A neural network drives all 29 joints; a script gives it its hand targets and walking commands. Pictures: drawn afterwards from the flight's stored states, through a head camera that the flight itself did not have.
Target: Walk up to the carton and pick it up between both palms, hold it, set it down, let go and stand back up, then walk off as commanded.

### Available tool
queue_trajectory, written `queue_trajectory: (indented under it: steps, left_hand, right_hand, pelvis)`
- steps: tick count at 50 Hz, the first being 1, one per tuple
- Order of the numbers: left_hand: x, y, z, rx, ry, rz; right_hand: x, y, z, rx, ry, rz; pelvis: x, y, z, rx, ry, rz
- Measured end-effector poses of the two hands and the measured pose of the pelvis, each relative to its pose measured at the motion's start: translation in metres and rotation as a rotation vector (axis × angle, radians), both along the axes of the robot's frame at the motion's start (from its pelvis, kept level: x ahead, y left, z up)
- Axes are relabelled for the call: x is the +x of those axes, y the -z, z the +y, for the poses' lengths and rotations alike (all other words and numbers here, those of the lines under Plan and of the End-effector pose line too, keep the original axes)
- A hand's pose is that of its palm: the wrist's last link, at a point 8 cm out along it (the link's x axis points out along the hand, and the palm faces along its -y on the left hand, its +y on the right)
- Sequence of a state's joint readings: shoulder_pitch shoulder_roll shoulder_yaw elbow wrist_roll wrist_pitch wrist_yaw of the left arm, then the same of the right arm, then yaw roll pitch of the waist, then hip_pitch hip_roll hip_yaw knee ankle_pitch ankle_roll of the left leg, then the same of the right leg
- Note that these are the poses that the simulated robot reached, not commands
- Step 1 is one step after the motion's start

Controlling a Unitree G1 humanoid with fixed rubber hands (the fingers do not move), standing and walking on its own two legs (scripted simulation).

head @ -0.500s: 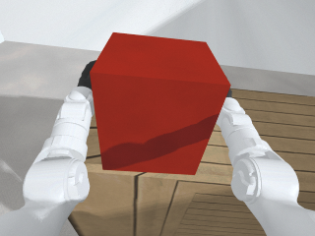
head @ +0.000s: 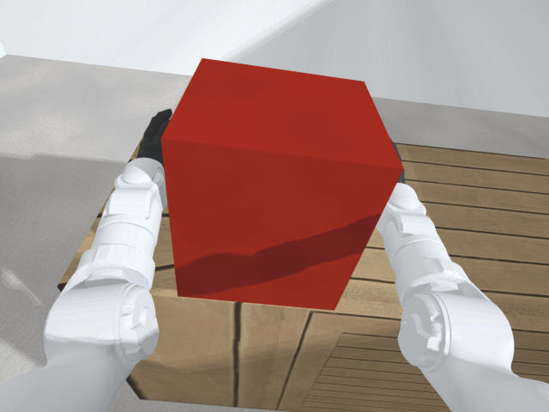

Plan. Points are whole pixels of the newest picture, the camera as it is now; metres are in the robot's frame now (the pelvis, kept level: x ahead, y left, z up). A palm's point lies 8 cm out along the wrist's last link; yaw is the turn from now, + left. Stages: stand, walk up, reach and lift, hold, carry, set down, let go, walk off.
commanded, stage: set down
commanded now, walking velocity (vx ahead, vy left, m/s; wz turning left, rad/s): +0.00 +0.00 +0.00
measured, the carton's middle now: (270, 189) +0.45 +0.01 +0.10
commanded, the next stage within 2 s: none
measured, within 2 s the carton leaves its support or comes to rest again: rests again in 0.66 s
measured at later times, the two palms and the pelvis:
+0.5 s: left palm (154, 174) +0.43 +0.19 +0.13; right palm (387, 194) +0.42 -0.17 +0.13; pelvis +0.00 +0.00 +0.00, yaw +0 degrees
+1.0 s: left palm (152, 181) +0.43 +0.19 +0.12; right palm (385, 196) +0.42 -0.16 +0.13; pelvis +0.00 +0.00 +0.00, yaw +0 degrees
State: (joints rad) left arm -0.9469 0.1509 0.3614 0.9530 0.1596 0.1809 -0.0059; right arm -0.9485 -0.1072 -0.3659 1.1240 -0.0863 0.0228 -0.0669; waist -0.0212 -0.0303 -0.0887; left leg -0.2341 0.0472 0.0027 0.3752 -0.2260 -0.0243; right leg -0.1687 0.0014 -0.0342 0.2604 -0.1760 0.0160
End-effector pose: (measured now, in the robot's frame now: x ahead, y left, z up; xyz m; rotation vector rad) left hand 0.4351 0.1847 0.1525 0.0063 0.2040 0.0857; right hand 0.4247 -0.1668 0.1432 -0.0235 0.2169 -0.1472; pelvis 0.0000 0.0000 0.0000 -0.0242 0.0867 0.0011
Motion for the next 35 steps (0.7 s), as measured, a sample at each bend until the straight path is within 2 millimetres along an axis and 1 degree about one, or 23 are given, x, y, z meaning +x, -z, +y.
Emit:
queue_trajectory:
  steps: [21, 35]
  left_hand:
    - [-0.005, 0.016, 0.0, -0.035, 0.0, -0.001]
    - [-0.007, 0.025, 0.003, -0.037, -0.003, -0.007]
  right_hand:
    - [-0.006, 0.013, 0.0, 0.004, 0.002, -0.008]
    - [-0.005, 0.015, 0.002, 0.003, -0.004, -0.03]
  pelvis:
    - [-0.003, 0.0, -0.001, 0.001, 0.0, -0.001]
    - [-0.003, 0.0, -0.002, 0.002, 0.0, 0.001]
